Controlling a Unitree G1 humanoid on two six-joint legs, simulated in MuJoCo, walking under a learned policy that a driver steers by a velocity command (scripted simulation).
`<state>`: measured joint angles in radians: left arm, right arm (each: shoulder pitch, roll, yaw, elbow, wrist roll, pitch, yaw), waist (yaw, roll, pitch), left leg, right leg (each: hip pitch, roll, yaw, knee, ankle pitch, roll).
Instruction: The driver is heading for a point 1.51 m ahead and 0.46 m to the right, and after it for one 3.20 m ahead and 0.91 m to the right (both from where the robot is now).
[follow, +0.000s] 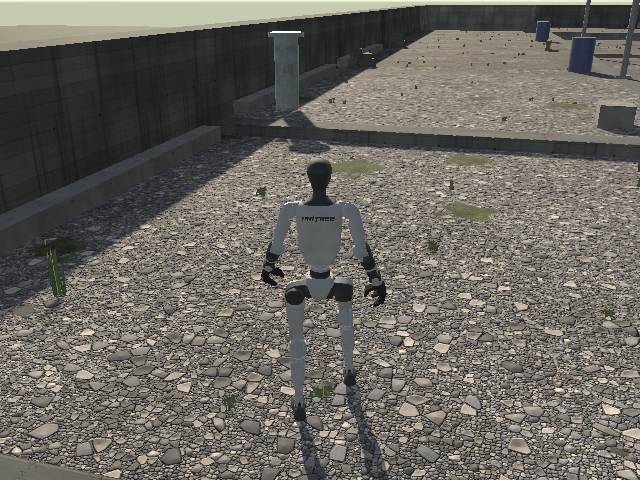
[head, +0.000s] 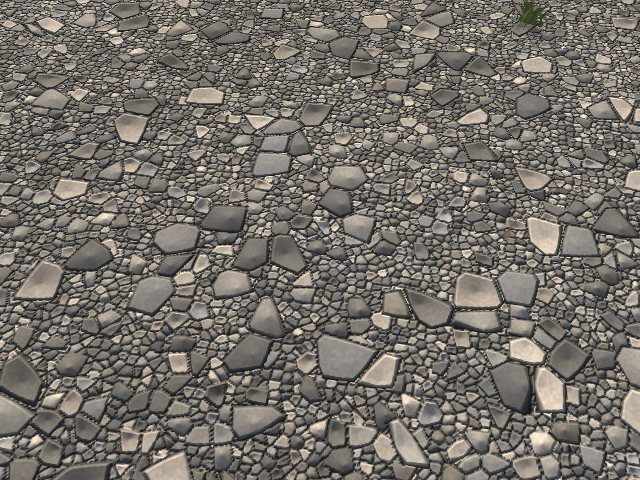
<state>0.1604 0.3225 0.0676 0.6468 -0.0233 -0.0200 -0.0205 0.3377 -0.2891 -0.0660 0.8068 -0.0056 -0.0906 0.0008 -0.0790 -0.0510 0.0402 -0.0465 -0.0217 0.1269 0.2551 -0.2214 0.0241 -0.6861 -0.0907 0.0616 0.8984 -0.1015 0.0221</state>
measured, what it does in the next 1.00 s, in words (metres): walks ahead, turning right: right foot, then left foot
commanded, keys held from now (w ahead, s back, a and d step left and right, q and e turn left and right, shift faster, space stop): w+e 0.32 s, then e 0.36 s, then no key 0.32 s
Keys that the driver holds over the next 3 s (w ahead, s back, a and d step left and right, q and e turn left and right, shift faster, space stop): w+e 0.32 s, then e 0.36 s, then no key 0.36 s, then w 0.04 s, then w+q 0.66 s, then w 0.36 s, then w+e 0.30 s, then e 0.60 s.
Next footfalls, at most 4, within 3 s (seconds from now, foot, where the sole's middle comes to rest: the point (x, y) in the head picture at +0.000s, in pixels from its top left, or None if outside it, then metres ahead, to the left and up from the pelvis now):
0.20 right None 0.27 -0.15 -0.78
0.64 left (323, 451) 0.53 -0.03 -0.78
1.02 right None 0.35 -0.22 -0.78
1.40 left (323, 434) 0.57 -0.04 -0.78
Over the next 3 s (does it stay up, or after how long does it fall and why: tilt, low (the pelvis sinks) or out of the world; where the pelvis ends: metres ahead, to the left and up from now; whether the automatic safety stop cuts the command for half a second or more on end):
stays up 1.13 -0.26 -0.01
